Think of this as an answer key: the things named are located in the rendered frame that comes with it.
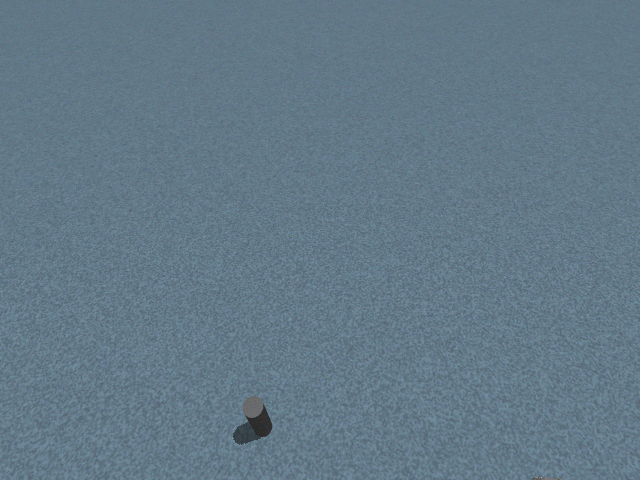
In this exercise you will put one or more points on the can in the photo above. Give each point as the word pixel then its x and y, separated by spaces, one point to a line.
pixel 256 414

